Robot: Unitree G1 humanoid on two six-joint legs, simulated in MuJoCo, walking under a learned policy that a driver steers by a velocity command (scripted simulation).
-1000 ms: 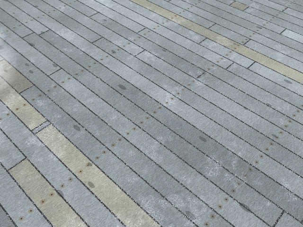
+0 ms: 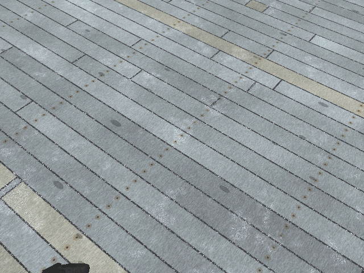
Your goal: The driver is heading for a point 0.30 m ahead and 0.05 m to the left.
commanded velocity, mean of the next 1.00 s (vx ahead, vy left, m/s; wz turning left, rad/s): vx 0.16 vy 0.00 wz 0.03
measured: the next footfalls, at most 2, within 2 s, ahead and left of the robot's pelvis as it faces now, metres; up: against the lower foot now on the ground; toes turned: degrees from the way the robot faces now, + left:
right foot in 0.10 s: +0.24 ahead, -0.13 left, +0.00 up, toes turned -1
left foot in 0.52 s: +0.34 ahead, +0.10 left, +0.00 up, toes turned +2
